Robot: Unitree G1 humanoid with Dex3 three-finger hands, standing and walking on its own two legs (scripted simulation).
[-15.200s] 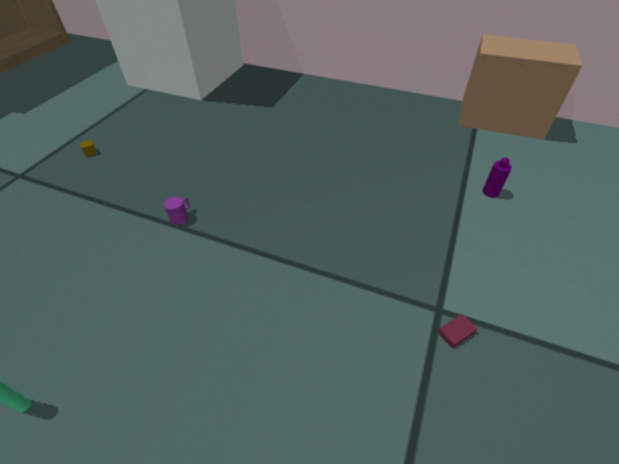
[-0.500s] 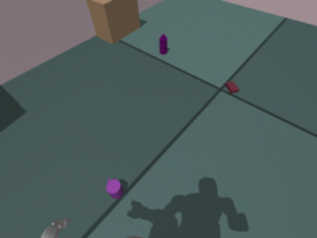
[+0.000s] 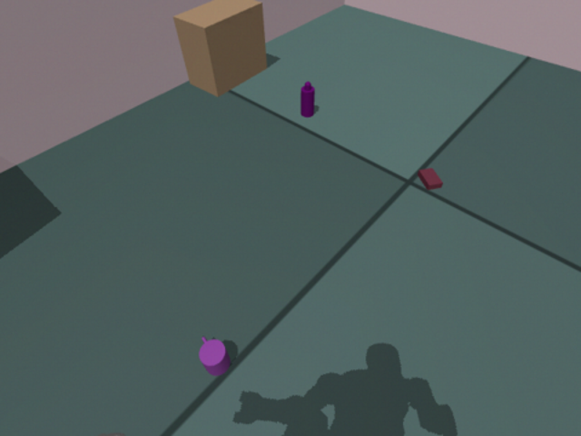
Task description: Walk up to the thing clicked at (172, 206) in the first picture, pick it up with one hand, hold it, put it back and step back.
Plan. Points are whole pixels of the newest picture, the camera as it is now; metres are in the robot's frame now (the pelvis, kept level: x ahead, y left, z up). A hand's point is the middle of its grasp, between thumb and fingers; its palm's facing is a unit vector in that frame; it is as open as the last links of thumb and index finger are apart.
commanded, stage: walk up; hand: left
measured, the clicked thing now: (212, 353) +0.47 +0.33 -0.73
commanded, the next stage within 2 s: none
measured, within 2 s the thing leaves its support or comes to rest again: neither
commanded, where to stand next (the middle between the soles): +0.10 +0.00 m, yaw +1 degrees
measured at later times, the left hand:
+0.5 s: hand out of the picture +0.11 +0.27 -0.15, palm faces +0.03 -0.92 -0.39, open 7.3 cm
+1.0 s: hand out of the picture +0.11 +0.32 -0.20, palm faces -0.05 -0.94 -0.35, open 7.3 cm
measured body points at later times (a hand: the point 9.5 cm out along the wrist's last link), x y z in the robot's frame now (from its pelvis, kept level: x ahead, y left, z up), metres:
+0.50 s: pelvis +0.02 +0.01 +0.00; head +0.03 +0.00 +0.45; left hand +0.11 +0.32 -0.12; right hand +0.12 -0.30 -0.13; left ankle +0.03 +0.12 -0.73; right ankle -0.02 -0.13 -0.74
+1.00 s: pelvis +0.03 +0.04 -0.04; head +0.11 +0.08 +0.40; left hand +0.12 +0.37 -0.18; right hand +0.14 -0.30 -0.12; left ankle +0.12 +0.19 -0.74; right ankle +0.02 -0.14 -0.68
